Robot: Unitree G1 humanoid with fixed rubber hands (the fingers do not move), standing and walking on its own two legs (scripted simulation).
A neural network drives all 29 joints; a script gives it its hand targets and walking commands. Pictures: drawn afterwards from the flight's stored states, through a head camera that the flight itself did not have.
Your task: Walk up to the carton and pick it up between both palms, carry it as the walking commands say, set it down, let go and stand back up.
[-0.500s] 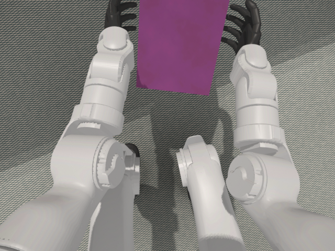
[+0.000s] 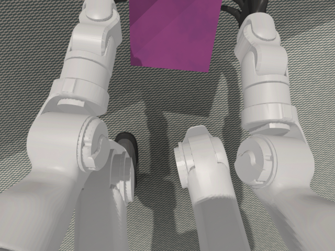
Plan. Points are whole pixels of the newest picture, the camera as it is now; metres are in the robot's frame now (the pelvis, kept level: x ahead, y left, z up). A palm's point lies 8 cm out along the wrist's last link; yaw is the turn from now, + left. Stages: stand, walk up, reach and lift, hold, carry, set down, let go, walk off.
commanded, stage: set down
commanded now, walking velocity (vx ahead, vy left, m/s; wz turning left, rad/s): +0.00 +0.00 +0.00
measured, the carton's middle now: (175, 7) +0.56 -0.06 -0.27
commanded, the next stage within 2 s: none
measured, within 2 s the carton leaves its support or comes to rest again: neither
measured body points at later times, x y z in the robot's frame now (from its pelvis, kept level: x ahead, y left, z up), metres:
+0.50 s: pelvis +0.00 +0.00 -0.01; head +0.38 -0.02 +0.23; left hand +0.58 +0.06 -0.19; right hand +0.53 -0.20 -0.19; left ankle +0.12 +0.12 -0.36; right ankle +0.09 -0.12 -0.36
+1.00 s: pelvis +0.01 +0.00 -0.02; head +0.39 -0.02 +0.21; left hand +0.59 +0.06 -0.20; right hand +0.54 -0.20 -0.20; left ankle +0.12 +0.12 -0.36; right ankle +0.09 -0.12 -0.36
